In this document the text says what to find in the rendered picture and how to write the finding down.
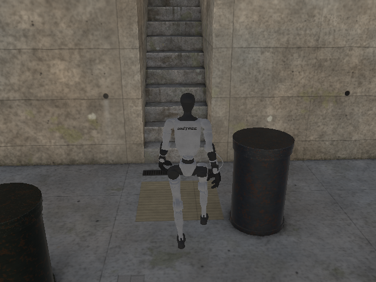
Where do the stairs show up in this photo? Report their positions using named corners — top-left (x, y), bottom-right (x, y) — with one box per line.
top-left (144, 0), bottom-right (209, 163)

